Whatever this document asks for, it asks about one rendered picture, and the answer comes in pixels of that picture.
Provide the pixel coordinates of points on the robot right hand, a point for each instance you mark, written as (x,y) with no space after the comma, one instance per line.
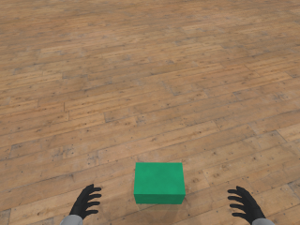
(249,206)

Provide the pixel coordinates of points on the carton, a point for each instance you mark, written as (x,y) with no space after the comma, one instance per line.
(159,183)

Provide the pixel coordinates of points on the robot left hand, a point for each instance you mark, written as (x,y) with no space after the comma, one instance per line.
(82,203)

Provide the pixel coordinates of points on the robot left forearm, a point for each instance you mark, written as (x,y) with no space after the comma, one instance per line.
(72,220)

